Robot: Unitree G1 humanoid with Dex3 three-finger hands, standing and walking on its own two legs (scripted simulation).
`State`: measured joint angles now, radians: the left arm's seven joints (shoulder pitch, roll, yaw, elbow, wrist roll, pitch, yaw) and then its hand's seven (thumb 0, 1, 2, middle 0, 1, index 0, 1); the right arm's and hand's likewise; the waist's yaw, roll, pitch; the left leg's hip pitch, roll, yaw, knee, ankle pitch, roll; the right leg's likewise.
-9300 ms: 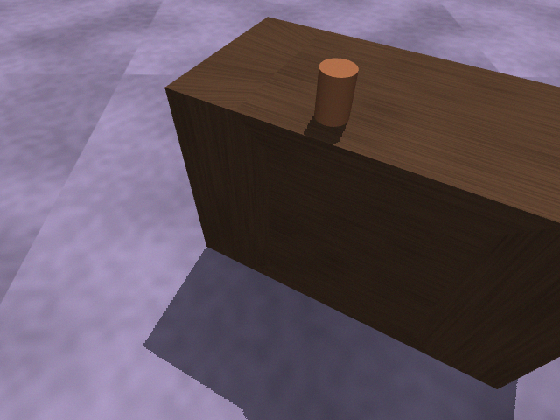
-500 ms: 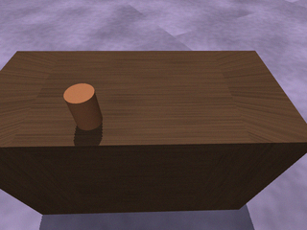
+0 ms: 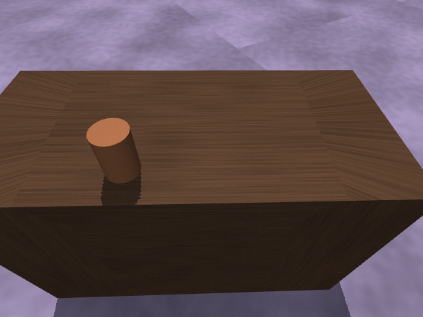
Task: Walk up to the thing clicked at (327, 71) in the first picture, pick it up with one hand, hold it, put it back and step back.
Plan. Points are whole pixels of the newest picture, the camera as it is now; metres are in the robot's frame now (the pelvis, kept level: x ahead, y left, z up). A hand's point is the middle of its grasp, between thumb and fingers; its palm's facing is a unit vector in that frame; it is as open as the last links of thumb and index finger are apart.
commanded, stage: stand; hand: left
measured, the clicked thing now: (116, 151) +0.46 +0.24 +0.03
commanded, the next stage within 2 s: none
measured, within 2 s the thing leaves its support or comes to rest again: neither
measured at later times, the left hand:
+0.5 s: hand out of the picture +0.06 +0.25 -0.16, palm faces -0.03 -0.94 -0.34, open 7.3 cm
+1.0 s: hand out of the picture +0.07 +0.24 -0.16, palm faces -0.04 -0.94 -0.34, open 7.3 cm
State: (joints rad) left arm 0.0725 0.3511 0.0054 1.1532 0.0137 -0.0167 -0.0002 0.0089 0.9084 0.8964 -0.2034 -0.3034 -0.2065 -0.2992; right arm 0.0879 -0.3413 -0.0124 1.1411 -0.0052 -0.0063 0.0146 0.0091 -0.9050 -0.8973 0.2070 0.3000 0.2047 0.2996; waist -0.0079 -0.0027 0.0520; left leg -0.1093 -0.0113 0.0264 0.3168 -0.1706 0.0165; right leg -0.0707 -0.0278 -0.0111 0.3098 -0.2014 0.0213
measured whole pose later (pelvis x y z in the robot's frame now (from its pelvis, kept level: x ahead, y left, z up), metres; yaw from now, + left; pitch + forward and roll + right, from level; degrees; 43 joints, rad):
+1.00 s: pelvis +0.00 -0.01 +0.00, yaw +0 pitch -2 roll +0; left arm 0.11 0.35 -0.01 1.13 0.01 -0.01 -0.01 0.01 0.91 0.90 -0.20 -0.30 -0.21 -0.30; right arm 0.10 -0.35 0.01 1.15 -0.01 -0.01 0.01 0.01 -0.90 -0.90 0.21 0.30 0.20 0.30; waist -0.01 0.00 0.05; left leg -0.12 0.00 0.02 0.30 -0.16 0.00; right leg -0.08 -0.01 -0.02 0.30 -0.19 0.00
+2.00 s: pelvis +0.00 -0.02 +0.00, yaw +0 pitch -2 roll +0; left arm 0.11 0.35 0.00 1.13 0.01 -0.01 -0.01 0.01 0.91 0.90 -0.20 -0.30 -0.21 -0.30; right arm 0.10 -0.35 0.01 1.13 0.00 -0.01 0.01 0.01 -0.90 -0.90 0.21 0.30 0.21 0.30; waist 0.00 0.00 0.05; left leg -0.09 0.01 0.02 0.29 -0.16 -0.01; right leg -0.06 -0.01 -0.02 0.29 -0.20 0.00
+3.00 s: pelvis +0.01 -0.01 +0.00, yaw +0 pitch -2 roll +0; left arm 0.40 0.31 0.20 0.10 -0.05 -0.08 0.06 0.00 -0.50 0.02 -0.05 -0.05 -0.05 -0.05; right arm 0.25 -0.23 -0.09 0.61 0.04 -0.06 -0.06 0.00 0.47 -0.03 0.06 0.05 0.06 0.05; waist 0.04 0.03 0.02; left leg -0.14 0.00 0.02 0.40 -0.23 0.00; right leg -0.11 -0.02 -0.02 0.40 -0.27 0.00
